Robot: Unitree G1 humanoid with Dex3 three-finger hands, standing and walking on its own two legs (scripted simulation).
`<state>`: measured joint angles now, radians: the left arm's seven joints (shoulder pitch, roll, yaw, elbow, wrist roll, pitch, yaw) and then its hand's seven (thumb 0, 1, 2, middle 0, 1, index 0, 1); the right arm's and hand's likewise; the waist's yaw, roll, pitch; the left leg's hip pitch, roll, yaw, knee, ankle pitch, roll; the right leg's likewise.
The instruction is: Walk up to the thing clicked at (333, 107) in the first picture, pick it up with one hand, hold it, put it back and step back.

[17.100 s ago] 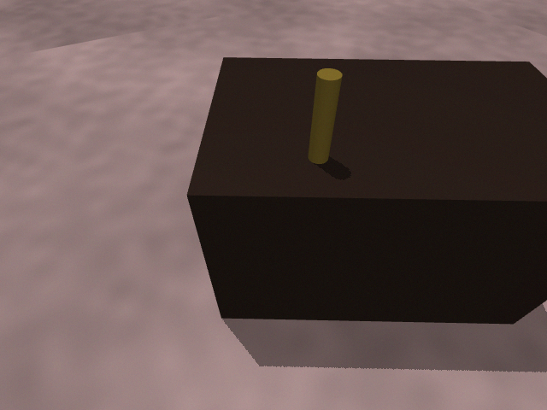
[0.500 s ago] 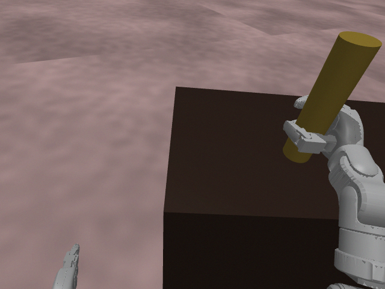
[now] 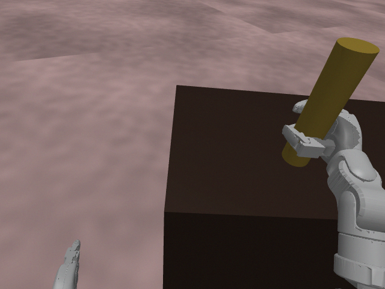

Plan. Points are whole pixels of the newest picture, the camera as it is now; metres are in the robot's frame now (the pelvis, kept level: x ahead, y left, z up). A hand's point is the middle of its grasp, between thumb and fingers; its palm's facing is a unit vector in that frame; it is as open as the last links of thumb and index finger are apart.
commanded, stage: hold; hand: right
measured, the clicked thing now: (319, 112) +0.33 -0.18 +0.28
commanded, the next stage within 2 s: crouch in 0.58 s
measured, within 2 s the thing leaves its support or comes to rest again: neither
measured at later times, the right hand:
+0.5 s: hand (303, 130) +0.34 -0.17 +0.23, palm faces +0.15 +0.99 -0.01, open 7.3 cm
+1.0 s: hand (296, 140) +0.36 -0.18 +0.19, palm faces +0.18 +0.98 +0.00, open 7.3 cm
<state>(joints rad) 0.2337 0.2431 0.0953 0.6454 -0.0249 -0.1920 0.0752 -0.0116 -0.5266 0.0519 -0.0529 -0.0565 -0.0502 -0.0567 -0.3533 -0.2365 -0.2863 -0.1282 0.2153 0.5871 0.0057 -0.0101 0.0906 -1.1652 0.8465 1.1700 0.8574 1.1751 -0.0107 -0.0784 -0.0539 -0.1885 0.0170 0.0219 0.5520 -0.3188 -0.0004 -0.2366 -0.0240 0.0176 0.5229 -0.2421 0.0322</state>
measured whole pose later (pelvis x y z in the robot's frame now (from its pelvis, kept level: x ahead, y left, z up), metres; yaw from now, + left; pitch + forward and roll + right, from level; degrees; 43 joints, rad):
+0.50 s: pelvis +0.00 +0.00 +0.00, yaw +0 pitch -3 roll +0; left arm 0.23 0.25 0.10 0.64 -0.02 -0.19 0.07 -0.01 -0.53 0.05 -0.05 -0.06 -0.05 -0.06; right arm -0.37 -0.23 -0.29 -0.11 0.21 0.60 0.00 -0.01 0.09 -1.17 0.85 1.17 0.86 1.17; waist -0.01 -0.08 -0.06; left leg -0.19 0.02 0.02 0.55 -0.32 0.00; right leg -0.24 -0.02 0.01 0.52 -0.24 0.03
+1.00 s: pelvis -0.01 +0.00 +0.00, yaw +0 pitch -2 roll +0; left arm 0.23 0.23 0.08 0.64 -0.01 -0.23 0.06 -0.01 -0.53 0.06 -0.05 -0.05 -0.05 -0.05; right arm -0.45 -0.25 -0.30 0.15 0.18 0.48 0.00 -0.01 0.10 -1.17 0.86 1.16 0.87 1.16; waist 0.01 -0.06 -0.03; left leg -0.24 0.01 0.02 0.57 -0.30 0.00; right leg -0.28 -0.03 0.02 0.54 -0.23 0.03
